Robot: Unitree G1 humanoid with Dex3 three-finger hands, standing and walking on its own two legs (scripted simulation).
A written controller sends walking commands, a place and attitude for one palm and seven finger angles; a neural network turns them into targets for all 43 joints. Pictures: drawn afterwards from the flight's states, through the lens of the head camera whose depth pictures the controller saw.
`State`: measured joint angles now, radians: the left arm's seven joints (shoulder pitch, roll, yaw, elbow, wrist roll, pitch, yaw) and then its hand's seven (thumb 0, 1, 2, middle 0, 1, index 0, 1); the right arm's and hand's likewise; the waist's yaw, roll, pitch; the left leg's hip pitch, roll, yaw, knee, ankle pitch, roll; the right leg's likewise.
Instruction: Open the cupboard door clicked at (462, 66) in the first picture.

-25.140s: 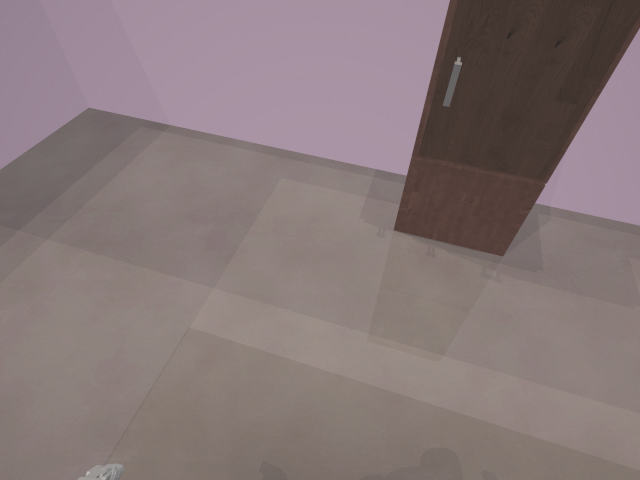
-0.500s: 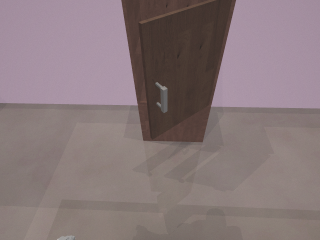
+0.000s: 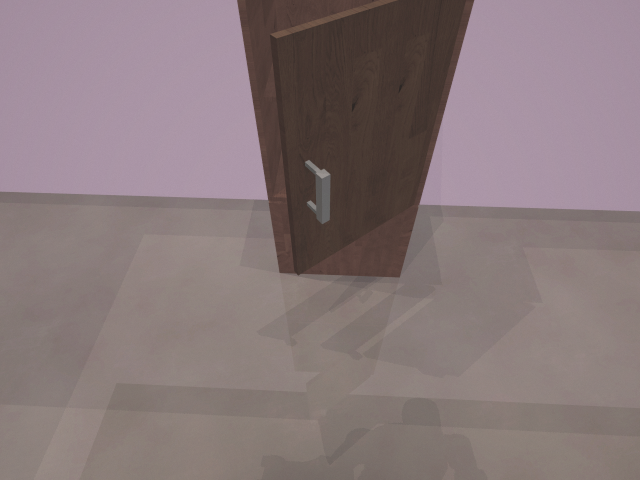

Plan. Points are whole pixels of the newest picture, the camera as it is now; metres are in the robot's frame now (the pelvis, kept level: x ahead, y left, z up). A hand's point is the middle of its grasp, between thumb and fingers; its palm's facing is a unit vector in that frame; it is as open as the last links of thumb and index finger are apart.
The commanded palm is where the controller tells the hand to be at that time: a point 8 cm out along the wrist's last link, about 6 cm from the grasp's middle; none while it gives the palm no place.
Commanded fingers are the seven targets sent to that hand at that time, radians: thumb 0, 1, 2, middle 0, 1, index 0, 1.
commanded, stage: look to check the result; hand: left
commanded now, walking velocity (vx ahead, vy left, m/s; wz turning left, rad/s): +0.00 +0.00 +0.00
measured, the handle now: (316, 192) +0.64 +0.05 -0.07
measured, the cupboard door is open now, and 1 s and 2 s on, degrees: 40 40 40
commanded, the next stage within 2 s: walk to a spot facing it in 0.18 s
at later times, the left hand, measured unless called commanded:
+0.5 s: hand out of the picture +0.08 +0.23 -0.17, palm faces -0.03 -0.95 -0.30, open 7.4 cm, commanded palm none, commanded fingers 0.00 0.90 0.90 -0.20 -0.30 -0.20 -0.30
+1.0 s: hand out of the picture +0.08 +0.17 -0.17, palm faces -0.24 -0.93 -0.27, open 7.4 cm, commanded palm none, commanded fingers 0.00 0.90 0.90 -0.20 -0.30 -0.20 -0.30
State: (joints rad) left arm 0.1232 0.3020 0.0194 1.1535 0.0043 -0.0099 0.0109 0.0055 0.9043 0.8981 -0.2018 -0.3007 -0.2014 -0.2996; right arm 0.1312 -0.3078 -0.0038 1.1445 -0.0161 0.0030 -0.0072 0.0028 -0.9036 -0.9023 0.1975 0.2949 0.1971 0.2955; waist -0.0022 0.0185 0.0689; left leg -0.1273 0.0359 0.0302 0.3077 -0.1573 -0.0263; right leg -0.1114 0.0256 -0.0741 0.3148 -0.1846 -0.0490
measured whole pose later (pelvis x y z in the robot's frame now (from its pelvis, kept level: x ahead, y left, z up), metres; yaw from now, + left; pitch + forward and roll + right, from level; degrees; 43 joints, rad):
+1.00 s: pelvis -0.01 -0.02 -0.01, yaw -19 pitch +2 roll +2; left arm 0.24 0.20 0.08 0.96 0.02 0.04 0.02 0.00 0.90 0.90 -0.20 -0.30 -0.20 -0.30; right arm 0.11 -0.22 -0.07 0.94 0.00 0.05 -0.03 0.00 -0.91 -0.90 0.20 0.29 0.20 0.30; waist 0.03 -0.02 0.11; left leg -0.43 0.03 0.01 0.95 -0.44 -0.05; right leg -0.30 0.08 0.13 0.50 -0.22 -0.07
